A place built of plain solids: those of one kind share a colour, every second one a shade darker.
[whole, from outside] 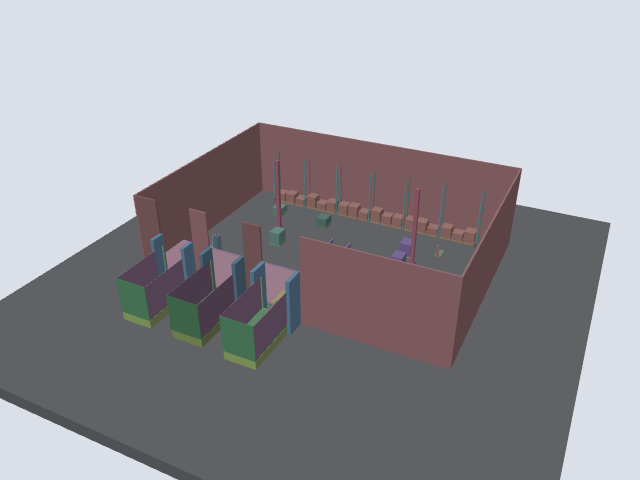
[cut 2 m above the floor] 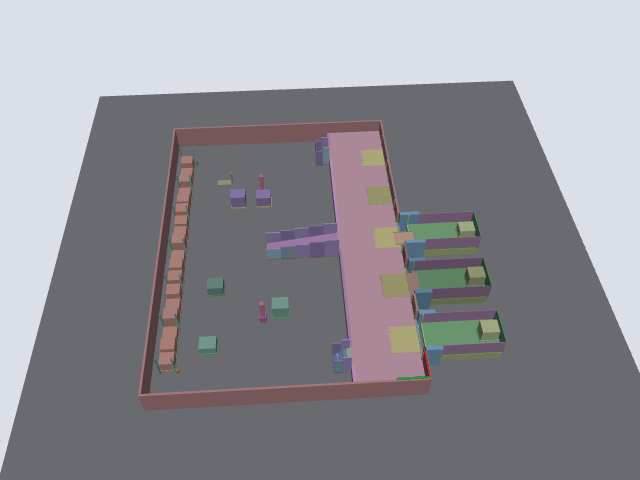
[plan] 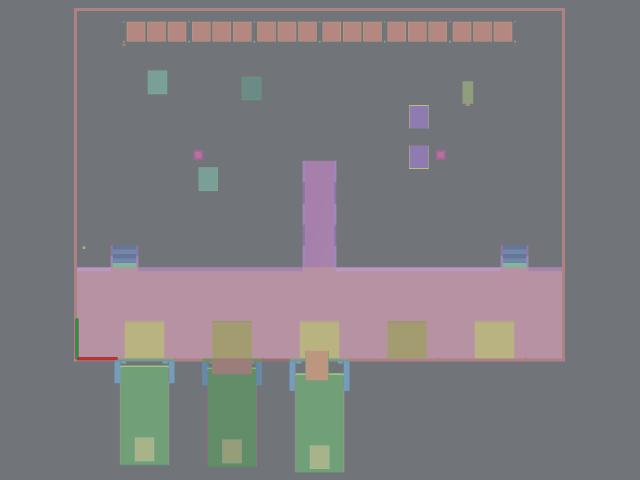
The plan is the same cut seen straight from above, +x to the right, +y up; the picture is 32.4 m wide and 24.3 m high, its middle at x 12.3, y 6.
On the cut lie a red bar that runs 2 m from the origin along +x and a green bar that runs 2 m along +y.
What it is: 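The dock platform, its doors, stairs and ramp, and the hall's floor, and the trailers at its open doors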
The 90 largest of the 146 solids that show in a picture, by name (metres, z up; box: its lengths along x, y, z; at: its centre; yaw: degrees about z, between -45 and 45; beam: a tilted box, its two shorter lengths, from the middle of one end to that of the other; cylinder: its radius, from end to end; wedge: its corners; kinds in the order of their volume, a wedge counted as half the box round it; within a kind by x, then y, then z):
{
 "south_deck_1": {"box": [24.55, 4.62, 0.95], "at": [12.28, 2.31, 0.42]},
 "wall_1": {"box": [0.15, 17.9, 7.16], "at": [-0.07, 8.8, 3.53]},
 "wall_2": {"box": [2.07, 0.15, 7.16], "at": [0.88, -0.07, 3.53]},
 "wall_3": {"box": [1.43, 0.15, 7.16], "at": [5.63, -0.07, 3.53]},
 "wall_4": {"box": [1.43, 0.15, 7.16], "at": [10.06, -0.07, 3.53]},
 "wall_5": {"box": [24.85, 0.15, 7.16], "at": [12.28, 17.67, 3.53]},
 "wall_6": {"box": [10.93, 0.15, 7.16], "at": [19.24, -0.07, 3.53]},
 "wall_7": {"box": [0.15, 17.9, 7.16], "at": [24.63, 8.8, 3.53]},
 "rack_load_1": {"box": [0.89, 0.95, 0.77], "at": [2.99, 16.55, 0.53]},
 "rack_load_2": {"box": [0.89, 0.95, 0.89], "at": [4.03, 16.55, 0.59]},
 "rack_load_3": {"box": [0.89, 0.95, 0.6], "at": [5.06, 16.55, 0.44]},
 "rack_load_4": {"box": [0.89, 0.95, 1.08], "at": [6.29, 16.55, 0.68]},
 "rack_load_5": {"box": [0.89, 0.95, 0.63], "at": [7.33, 16.55, 0.46]},
 "rack_load_6": {"box": [0.89, 0.95, 0.97], "at": [8.36, 16.55, 0.63]},
 "rack_load_7": {"box": [0.89, 0.95, 0.94], "at": [9.59, 16.55, 0.61]},
 "rack_load_8": {"box": [0.89, 0.95, 1.05], "at": [10.63, 16.55, 0.67]},
 "rack_load_9": {"box": [0.89, 0.95, 0.68], "at": [11.66, 16.55, 0.48]},
 "rack_load_10": {"box": [0.89, 0.95, 1.11], "at": [12.89, 16.55, 0.7]},
 "rack_load_11": {"box": [0.89, 0.95, 0.8], "at": [13.93, 16.55, 0.54]},
 "rack_load_12": {"box": [0.89, 0.95, 0.9], "at": [14.96, 16.55, 0.59]},
 "rack_load_13": {"box": [0.89, 0.95, 0.96], "at": [16.19, 16.55, 0.62]},
 "rack_load_14": {"box": [0.89, 0.95, 0.99], "at": [17.23, 16.55, 0.64]},
 "rack_load_15": {"box": [0.89, 0.95, 0.63], "at": [18.26, 16.55, 0.45]},
 "rack_load_16": {"box": [0.89, 0.95, 0.98], "at": [19.49, 16.55, 0.63]},
 "rack_load_17": {"box": [0.89, 0.95, 0.66], "at": [20.53, 16.55, 0.47]},
 "rack_load_18": {"box": [0.89, 0.95, 1.05], "at": [21.56, 16.55, 0.66]},
 "trailer_pad_1": {"box": [0.3, 1.1, 4.45], "at": [2.04, -0.7, 2.17]},
 "trailer_pad_2": {"box": [0.3, 1.1, 4.45], "at": [4.79, -0.7, 2.17]},
 "trailer_pad_3": {"box": [0.3, 1.2, 4.45], "at": [6.48, -0.75, 2.17]},
 "trailer_pad_4": {"box": [0.3, 1.2, 4.45], "at": [9.22, -0.75, 2.17]},
 "trailer_pad_5": {"box": [0.3, 1.5, 4.45], "at": [10.91, -0.9, 2.17]},
 "trailer_pad_6": {"box": [0.3, 1.5, 4.45], "at": [13.65, -0.9, 2.17]},
 "trailer_bed_1": {"box": [2.44, 5.0, 0.2], "at": [3.42, -2.85, 0.8]},
 "trailer_bed_2": {"box": [2.44, 5.0, 0.2], "at": [7.85, -2.95, 0.8]},
 "trailer_bed_3": {"box": [2.44, 5.0, 0.2], "at": [12.28, -3.25, 0.81]},
 "south_ramp_1": {"wedge": [[11.53, 4.62, -0.05], [11.53, 4.62, 0.9], [11.53, 10.02, -0.05], [11.53, 10.02, 0.0], [13.03, 4.62, -0.05], [13.03, 4.62, 0.9], [13.03, 10.02, -0.05], [13.03, 10.02, 0.0]]},
 "trailerload_load_1": {"box": [0.95, 1.15, 1.26], "at": [3.42, -4.6, 1.67]},
 "trailerload_load_2": {"box": [0.95, 1.15, 1.12], "at": [7.85, -4.7, 1.6]},
 "trailerload_load_3": {"box": [0.95, 1.15, 0.72], "at": [12.28, -5.0, 1.41]},
 "trailer_side_1": {"box": [0.04, 5.0, 2.65], "at": [2.17, -2.85, 2.17]},
 "trailer_side_2": {"box": [0.04, 5.0, 2.65], "at": [4.66, -2.85, 2.17]},
 "trailer_side_3": {"box": [0.04, 5.0, 2.65], "at": [6.61, -2.95, 2.17]},
 "trailer_side_4": {"box": [0.04, 5.0, 2.65], "at": [9.09, -2.95, 2.17]},
 "trailer_side_5": {"box": [0.04, 5.0, 2.6], "at": [11.04, -3.25, 2.21]},
 "trailer_side_6": {"box": [0.04, 5.0, 2.6], "at": [13.52, -3.25, 2.21]},
 "stage_load_1": {"box": [0.95, 1.15, 0.64], "at": [4.07, 13.98, 0.46]},
 "stage_load_2": {"box": [0.95, 1.15, 1.08], "at": [6.64, 9.08, 0.68]},
 "stage_load_3": {"box": [0.95, 1.15, 0.78], "at": [8.84, 13.67, 0.53]},
 "floor_pinch_load_1": {"box": [0.95, 1.15, 0.91], "at": [17.3, 10.22, 0.59]},
 "floor_pinch_load_2": {"box": [0.95, 1.15, 1.1], "at": [17.3, 12.22, 0.69]},
 "dock_south_cheek_whole_1": {"box": [0.11, 1.08, 1.95], "at": [11.48, 5.16, 0.93]},
 "dock_south_cheek_whole_2": {"box": [0.11, 1.08, 1.77], "at": [11.48, 6.24, 0.83]},
 "dock_south_cheek_whole_3": {"box": [0.11, 1.08, 1.59], "at": [11.48, 7.32, 0.74]},
 "dock_south_cheek_whole_4": {"box": [0.11, 1.08, 1.41], "at": [11.48, 8.4, 0.66]},
 "dock_south_cheek_whole_5": {"box": [0.11, 1.08, 1.95], "at": [13.07, 5.16, 0.93]},
 "dock_south_cheek_whole_6": {"box": [0.11, 1.08, 1.77], "at": [13.07, 6.24, 0.83]},
 "dock_south_cheek_whole_7": {"box": [0.11, 1.08, 1.59], "at": [13.07, 7.32, 0.74]},
 "dock_south_cheek_whole_8": {"box": [0.11, 1.08, 1.41], "at": [13.07, 8.4, 0.66]},
 "column_1": {"box": [0.3, 0.3, 7.16], "at": [6.14, 10.31, 3.53]},
 "column_2": {"box": [0.3, 0.3, 7.16], "at": [18.41, 10.31, 3.53]},
 "rack_pal_1": {"box": [0.94, 1.0, 0.19], "at": [4.03, 16.55, 0.04]},
 "rack_pal_2": {"box": [0.94, 1.0, 0.19], "at": [9.59, 16.55, 0.04]},
 "rack_pal_3": {"box": [0.94, 1.0, 0.19], "at": [11.66, 16.55, 0.04]},
 "rack_pal_4": {"box": [0.94, 1.0, 0.19], "at": [12.89, 16.55, 0.04]},
 "rack_pal_5": {"box": [0.94, 1.0, 0.19], "at": [14.96, 16.55, 0.04]},
 "rack_pal_6": {"box": [0.94, 1.0, 0.19], "at": [17.23, 16.55, 0.04]},
 "rack_pal_7": {"box": [0.94, 1.0, 0.19], "at": [20.53, 16.55, 0.04]},
 "south_lev_1": {"box": [2.0, 1.78, 0.07], "at": [3.42, 0.9, 0.88]},
 "south_lev_2": {"box": [2.0, 1.78, 0.07], "at": [7.85, 0.9, 0.88]},
 "south_lev_3": {"box": [2.0, 1.78, 0.07], "at": [12.28, 0.9, 0.88]},
 "south_lev_4": {"box": [2.0, 1.78, 0.07], "at": [16.71, 0.9, 0.88]},
 "south_lev_5": {"box": [2.0, 1.78, 0.07], "at": [21.14, 0.9, 0.88]},
 "dockwall_sill_1": {"box": [3.02, 0.15, 0.95], "at": [3.42, -0.07, 0.42]},
 "dockwall_sill_2": {"box": [3.02, 0.15, 0.95], "at": [7.85, -0.07, 0.42]},
 "trailer_front_1": {"box": [2.52, 0.04, 2.84], "at": [3.42, -5.37, 2.12]},
 "trailer_front_2": {"box": [2.52, 0.04, 2.84], "at": [7.85, -5.47, 2.12]},
 "trailer_front_3": {"box": [2.52, 0.04, 2.84], "at": [12.28, -5.77, 2.13]},
 "south_stair_steps_1": {"box": [1.2, 0.23, 0.77], "at": [2.4, 4.95, 0.34]},
 "south_stair_steps_2": {"box": [1.2, 0.23, 0.59], "at": [2.4, 5.18, 0.24]},
 "south_stair_steps_3": {"box": [1.2, 0.23, 0.77], "at": [22.15, 4.95, 0.34]},
 "south_stair_steps_4": {"box": [1.2, 0.23, 0.59], "at": [22.15, 5.18, 0.24]},
 "south_stair_stair_head_1": {"box": [1.2, 0.23, 0.95], "at": [2.4, 4.73, 0.42]},
 "south_stair_stair_head_2": {"box": [1.2, 0.23, 0.95], "at": [22.15, 4.73, 0.42]},
 "floor_pinch_pal_1": {"box": [1.0, 1.2, 0.19], "at": [17.3, 10.19, 0.04]},
 "floor_pinch_pal_2": {"box": [1.0, 1.2, 0.19], "at": [17.3, 12.24, 0.04]},
 "trailerload_pal_1": {"box": [1.0, 1.2, 0.19], "at": [3.42, -4.6, 0.94]},
 "trailerload_pal_2": {"box": [1.0, 1.2, 0.19], "at": [7.85, -4.7, 0.94]},
 "column_guard_1": {"box": [0.5, 0.5, 0.65], "at": [6.14, 10.31, 0.28]},
 "column_guard_2": {"box": [0.5, 0.5, 0.65], "at": [18.41, 10.31, 0.28]},
 "stage_pal_1": {"box": [1.0, 1.2, 0.19], "at": [6.64, 9.08, 0.04]}
}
